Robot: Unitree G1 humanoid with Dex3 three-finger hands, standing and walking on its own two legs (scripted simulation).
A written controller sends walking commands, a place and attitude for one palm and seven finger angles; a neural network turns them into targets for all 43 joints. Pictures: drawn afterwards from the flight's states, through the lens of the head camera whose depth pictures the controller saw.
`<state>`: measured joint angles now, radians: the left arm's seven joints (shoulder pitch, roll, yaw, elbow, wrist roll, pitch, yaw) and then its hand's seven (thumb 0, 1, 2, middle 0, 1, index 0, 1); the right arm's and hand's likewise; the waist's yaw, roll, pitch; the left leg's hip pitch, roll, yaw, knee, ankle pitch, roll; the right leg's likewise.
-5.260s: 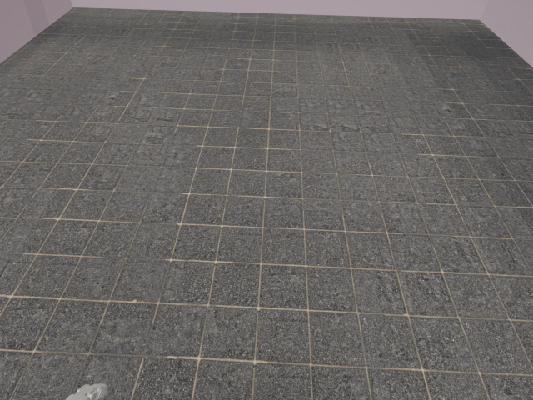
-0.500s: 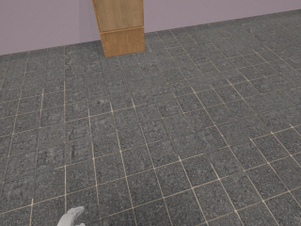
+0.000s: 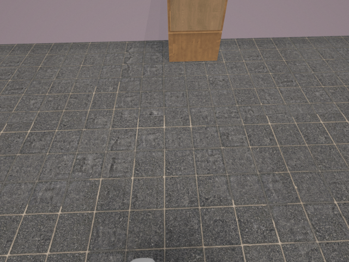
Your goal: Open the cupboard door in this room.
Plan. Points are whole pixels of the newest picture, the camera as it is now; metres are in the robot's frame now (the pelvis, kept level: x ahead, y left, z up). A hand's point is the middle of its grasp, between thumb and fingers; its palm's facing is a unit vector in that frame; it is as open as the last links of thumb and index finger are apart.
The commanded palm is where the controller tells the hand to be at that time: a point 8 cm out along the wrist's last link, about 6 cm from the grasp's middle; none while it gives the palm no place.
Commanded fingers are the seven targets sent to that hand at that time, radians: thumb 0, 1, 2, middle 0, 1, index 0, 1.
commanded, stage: turn or walk to find it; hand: left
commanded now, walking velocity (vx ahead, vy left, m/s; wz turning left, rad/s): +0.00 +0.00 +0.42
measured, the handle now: out of the picture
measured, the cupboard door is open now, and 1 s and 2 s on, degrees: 0 0 0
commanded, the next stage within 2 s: stand and wait in 1.16 s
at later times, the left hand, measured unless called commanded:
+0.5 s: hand out of the picture +0.07 +0.17 -0.14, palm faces +0.17 -0.95 -0.27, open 7.4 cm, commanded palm none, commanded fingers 0.00 0.90 0.90 -0.20 -0.30 -0.20 -0.30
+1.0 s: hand out of the picture -0.06 +0.22 -0.16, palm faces +0.38 -0.89 -0.23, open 7.4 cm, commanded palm none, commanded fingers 0.00 0.90 0.90 -0.20 -0.30 -0.20 -0.30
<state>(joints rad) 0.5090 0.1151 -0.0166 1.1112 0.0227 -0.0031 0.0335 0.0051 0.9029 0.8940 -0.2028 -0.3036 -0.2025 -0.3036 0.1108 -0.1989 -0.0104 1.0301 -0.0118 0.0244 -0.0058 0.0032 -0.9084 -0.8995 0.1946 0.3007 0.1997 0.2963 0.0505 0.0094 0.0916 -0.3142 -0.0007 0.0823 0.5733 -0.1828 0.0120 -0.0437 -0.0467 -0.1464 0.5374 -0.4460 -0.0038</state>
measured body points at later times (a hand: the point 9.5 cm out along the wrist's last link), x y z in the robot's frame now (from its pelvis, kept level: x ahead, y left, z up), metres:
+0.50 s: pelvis +0.00 -0.04 +0.00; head +0.02 -0.06 +0.45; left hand +0.06 +0.22 -0.12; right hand +0.09 -0.28 -0.15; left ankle -0.01 +0.09 -0.67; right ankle +0.03 -0.14 -0.73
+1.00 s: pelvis -0.03 +0.01 +0.01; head -0.01 +0.03 +0.46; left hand -0.08 +0.27 -0.14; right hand +0.13 -0.20 -0.12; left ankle -0.05 +0.10 -0.73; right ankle +0.01 -0.13 -0.67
